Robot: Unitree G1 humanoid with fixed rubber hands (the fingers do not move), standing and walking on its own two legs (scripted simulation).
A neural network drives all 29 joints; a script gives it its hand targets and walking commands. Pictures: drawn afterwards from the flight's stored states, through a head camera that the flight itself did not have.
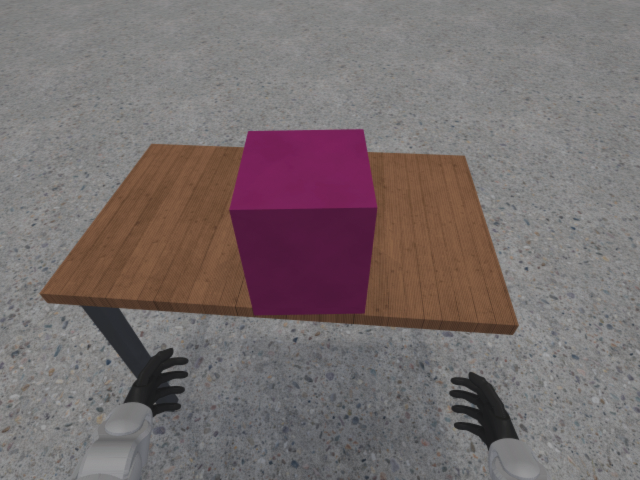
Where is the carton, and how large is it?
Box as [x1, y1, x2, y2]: [229, 129, 376, 314]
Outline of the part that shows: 362,129 248,131 229,210 254,314 364,313 376,214 376,203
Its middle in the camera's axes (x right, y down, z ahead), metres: -0.02 -0.03 +0.68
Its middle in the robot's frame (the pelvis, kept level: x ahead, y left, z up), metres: +0.53 +0.00 +0.01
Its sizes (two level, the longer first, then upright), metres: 0.210 0.200 0.250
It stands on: a table, 0.64 m high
